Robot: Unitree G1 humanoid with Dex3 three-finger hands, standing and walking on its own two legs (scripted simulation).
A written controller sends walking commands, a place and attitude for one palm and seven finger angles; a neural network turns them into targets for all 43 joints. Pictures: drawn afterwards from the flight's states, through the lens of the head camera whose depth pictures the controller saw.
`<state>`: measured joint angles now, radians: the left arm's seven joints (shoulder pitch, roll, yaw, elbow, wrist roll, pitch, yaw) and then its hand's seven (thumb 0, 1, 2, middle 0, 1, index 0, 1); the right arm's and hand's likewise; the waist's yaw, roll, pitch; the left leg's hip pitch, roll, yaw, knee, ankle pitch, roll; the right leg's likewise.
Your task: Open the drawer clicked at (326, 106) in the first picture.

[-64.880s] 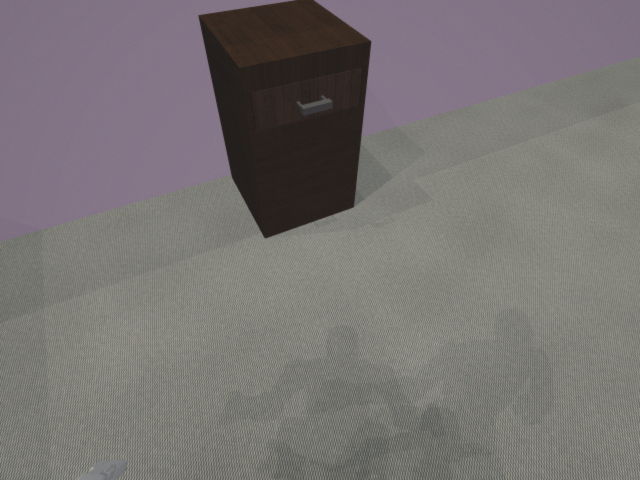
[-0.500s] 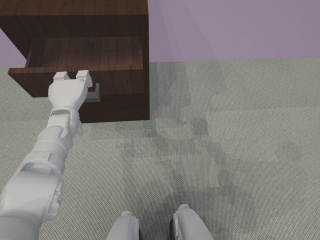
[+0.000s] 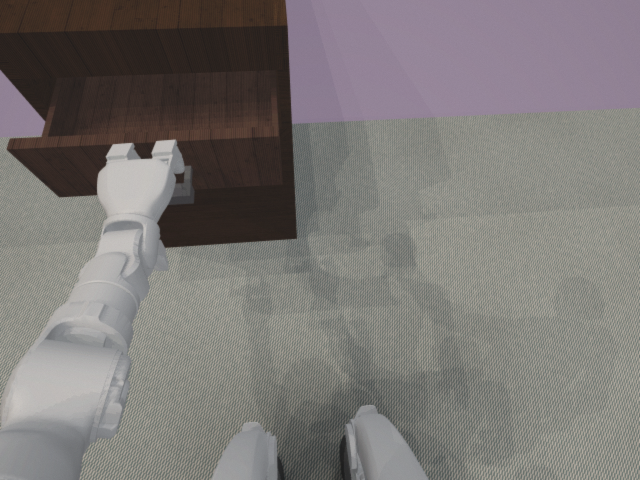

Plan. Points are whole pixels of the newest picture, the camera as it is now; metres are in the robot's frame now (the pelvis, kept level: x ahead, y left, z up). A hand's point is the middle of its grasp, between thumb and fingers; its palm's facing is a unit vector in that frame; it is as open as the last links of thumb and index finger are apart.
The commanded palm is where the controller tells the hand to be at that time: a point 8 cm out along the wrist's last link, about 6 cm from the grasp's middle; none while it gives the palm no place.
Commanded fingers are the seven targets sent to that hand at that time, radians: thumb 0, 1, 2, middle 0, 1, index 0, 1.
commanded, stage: re-aim the fingers above the handle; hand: left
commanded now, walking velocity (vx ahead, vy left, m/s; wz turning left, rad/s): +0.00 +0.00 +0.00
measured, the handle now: (159, 184) +0.56 +0.22 -0.09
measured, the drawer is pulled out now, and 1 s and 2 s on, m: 0.13 0.13 0.13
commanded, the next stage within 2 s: lower the fingers behind the handle in 1.66 s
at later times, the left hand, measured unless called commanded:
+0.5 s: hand (150, 211) +0.47 +0.21 -0.03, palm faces -0.05 +0.00 -1.00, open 13.8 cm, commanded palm +0.46 +0.20 +0.01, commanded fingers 0.00 -0.50 0.30 -0.30 -1.20 -0.30 -1.20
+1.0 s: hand (150, 208) +0.48 +0.21 -0.04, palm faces -0.08 -0.02 -1.00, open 13.8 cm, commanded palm +0.47 +0.21 +0.01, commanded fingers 0.00 -0.50 0.30 -0.30 -1.20 -0.30 -1.20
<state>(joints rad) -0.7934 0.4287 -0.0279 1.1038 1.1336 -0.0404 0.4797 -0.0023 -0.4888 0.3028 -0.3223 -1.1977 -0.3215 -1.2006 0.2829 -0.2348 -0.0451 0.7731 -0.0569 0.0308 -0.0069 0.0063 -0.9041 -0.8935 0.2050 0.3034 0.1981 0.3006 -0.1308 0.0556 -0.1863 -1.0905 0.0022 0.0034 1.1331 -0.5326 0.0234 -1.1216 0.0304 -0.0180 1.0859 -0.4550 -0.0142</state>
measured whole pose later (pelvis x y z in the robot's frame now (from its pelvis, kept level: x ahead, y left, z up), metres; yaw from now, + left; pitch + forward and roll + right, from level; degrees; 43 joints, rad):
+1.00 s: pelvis -0.01 +0.00 -0.01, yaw +0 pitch +30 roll -1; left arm -0.82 0.48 0.00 1.10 1.14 -0.09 0.45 0.00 -0.49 0.30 -0.32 -1.20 -0.32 -1.20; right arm 0.31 -0.25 -0.05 0.78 -0.06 0.01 -0.01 0.01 -0.90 -0.89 0.20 0.30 0.20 0.30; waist -0.14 0.05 -0.19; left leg -1.16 0.00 0.00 1.18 -0.53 0.02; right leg -1.19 0.03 -0.02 1.13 -0.46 -0.02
